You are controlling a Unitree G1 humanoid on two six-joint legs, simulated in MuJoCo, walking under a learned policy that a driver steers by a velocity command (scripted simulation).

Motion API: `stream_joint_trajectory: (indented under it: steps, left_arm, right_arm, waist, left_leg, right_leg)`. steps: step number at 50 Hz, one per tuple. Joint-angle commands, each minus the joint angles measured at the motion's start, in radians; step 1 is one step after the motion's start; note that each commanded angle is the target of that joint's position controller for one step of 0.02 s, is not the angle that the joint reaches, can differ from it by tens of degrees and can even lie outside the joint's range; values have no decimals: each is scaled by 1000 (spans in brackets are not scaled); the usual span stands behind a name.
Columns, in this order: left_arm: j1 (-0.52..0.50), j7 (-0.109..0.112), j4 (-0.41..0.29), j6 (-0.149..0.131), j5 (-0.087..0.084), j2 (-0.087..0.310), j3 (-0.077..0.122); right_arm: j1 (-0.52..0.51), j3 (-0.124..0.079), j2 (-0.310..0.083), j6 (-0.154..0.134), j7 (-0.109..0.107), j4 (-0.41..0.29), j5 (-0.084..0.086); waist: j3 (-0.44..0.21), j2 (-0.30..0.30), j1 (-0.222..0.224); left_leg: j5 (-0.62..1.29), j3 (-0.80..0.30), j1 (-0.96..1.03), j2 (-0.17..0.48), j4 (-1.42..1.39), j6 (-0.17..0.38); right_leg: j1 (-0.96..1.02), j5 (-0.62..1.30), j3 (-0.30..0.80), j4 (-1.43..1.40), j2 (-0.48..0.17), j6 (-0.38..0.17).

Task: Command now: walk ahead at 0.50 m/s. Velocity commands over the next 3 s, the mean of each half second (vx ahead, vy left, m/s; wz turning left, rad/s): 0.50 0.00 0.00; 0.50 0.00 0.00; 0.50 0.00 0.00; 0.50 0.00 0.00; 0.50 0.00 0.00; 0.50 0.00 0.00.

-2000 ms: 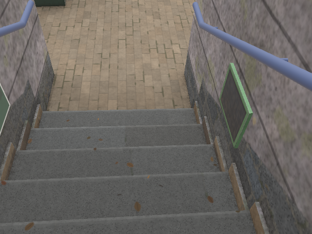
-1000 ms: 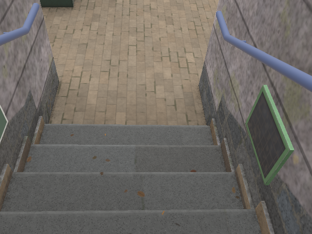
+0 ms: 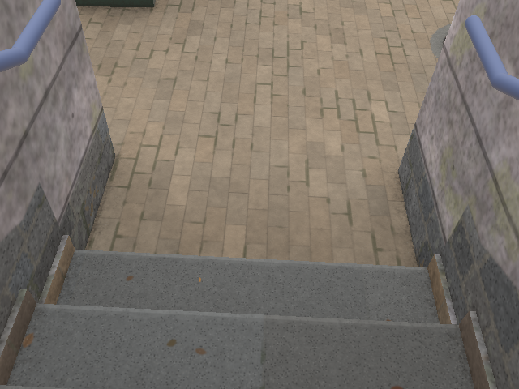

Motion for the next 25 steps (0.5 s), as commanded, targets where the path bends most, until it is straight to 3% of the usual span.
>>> stream_joint_trajectory:
  steps: [1,2,3,4,5,6,7,8,9,10,11,12,13,15,18,19,21,22,23,24,25]
  left_arm:
    - [-20,-21,-65,9,30,125,41]
    - [15,-37,-27,23,50,95,43]
    - [-25,-51,-39,28,38,38,33]
    - [-69,-63,-58,34,53,38,37]
    - [-59,-65,-52,44,65,23,32]
    - [-36,-68,-50,49,58,27,34]
    - [-40,-68,-50,54,43,41,39]
    - [-150,-70,-86,50,39,63,50]
    - [-223,-74,-112,40,31,90,60]
    - [-277,-78,-123,33,35,93,63]
    - [-321,-85,-134,19,42,95,60]
    - [-354,-89,-138,8,38,94,55]
    - [-370,-94,-138,1,36,82,52]
    - [-404,-98,-151,0,36,65,45]
    - [-537,-89,-220,-8,11,58,32]
    - [-546,-88,-232,-11,7,64,34]
    - [-480,-78,-222,-18,-6,79,34]
    - [-403,-72,-189,-18,-3,106,42]
    - [-243,-67,-132,-19,7,120,52]
    - [-27,-61,-56,-17,19,151,68]
    - [94,-70,-15,-17,40,219,84]
  right_arm:
    - [234,-17,-121,-23,-14,28,-29]
    - [229,-18,-112,-37,-8,38,-25]
    - [206,-15,-108,-57,-13,36,-4]
    - [236,-19,-143,-61,-16,47,8]
    - [263,-22,-151,-54,-17,59,3]
    - [280,-22,-154,-48,-14,57,-2]
    - [276,-25,-159,-44,-7,43,-8]
    - [326,-21,-130,-47,-12,74,4]
    - [329,-17,-118,-54,-15,74,4]
    - [358,-19,-124,-54,-18,76,-5]
    - [341,-14,-106,-56,-28,74,7]
    - [320,-20,-130,-61,-33,58,-10]
    - [320,-20,-133,-62,-35,56,-8]
    - [332,-20,-144,-54,-35,50,-8]
    - [404,-19,-137,-41,-44,67,-30]
    - [425,-19,-139,-33,-54,76,-34]
    - [427,-20,-140,-7,-63,87,-40]
    - [434,-18,-139,1,-68,95,-49]
    - [429,-12,-134,3,-64,100,-50]
    - [446,-14,-157,-5,-59,109,-32]
    - [531,-18,-104,-11,-46,132,-17]
  waist:
    - [27,12,-59]
    - [59,52,-30]
    - [91,43,-5]
    - [69,100,-13]
    - [26,125,-5]
    - [-4,150,4]
    - [-14,129,7]
    - [28,128,-27]
    - [61,85,-37]
    - [78,95,-68]
    - [82,93,-60]
    - [71,60,-74]
    - [68,39,-81]
    - [79,58,-118]
    - [152,86,-221]
    - [167,108,-236]
    - [143,135,-229]
    - [116,94,-203]
    - [65,34,-134]
    - [-28,-39,-44]
    - [-131,-180,-33]
  left_leg:
    - [157,-386,178,368,-204,173]
    - [142,-347,49,322,-201,163]
    - [145,-266,-69,256,-252,134]
    - [217,-281,-54,260,-246,156]
    - [323,-263,-57,258,-218,165]
    - [386,-284,-23,275,-189,171]
    - [334,-267,-23,263,-180,161]
    - [227,-320,57,268,-171,159]
    - [66,-314,103,237,-158,144]
    - [0,-334,133,238,-147,144]
    - [-69,-317,101,220,-125,135]
    - [-175,-287,32,194,-98,123]
    - [-235,-281,-27,190,-70,122]
    - [-225,-270,-29,191,-8,112]
    - [-116,-270,82,186,95,103]
    - [-45,-285,134,189,134,107]
    - [102,-267,171,194,237,101]
    - [136,-248,156,185,355,91]
    - [187,-212,138,163,522,95]
    - [150,-144,39,111,770,78]
    - [-547,-107,-261,-12,1178,39]
  right_leg:
    - [-360,333,126,-327,-123,16]
    - [-274,362,102,-410,-124,30]
    - [-191,502,75,-615,-131,68]
    - [-174,536,43,-696,-126,82]
    - [-125,565,17,-708,-129,85]
    - [-134,638,37,-691,-137,73]
    - [-138,693,13,-703,-134,64]
    - [-261,783,80,-732,-162,54]
    - [-346,866,94,-838,-162,45]
    - [-381,895,91,-876,-158,41]
    - [-338,1011,85,-981,-172,50]
    - [-245,1097,42,-1049,-148,55]
    - [-153,1165,30,-1077,-138,57]
    - [-106,1156,10,-1138,-121,63]
    - [-137,1053,-11,-1337,-123,67]
    - [-141,1017,4,-1391,-133,61]
    - [-13,959,11,-1485,-156,49]
    - [87,959,1,-1516,-156,41]
    - [243,950,-58,-1560,-124,31]
    - [511,980,-116,-1548,-94,39]
    - [815,1219,15,-1295,-221,-2]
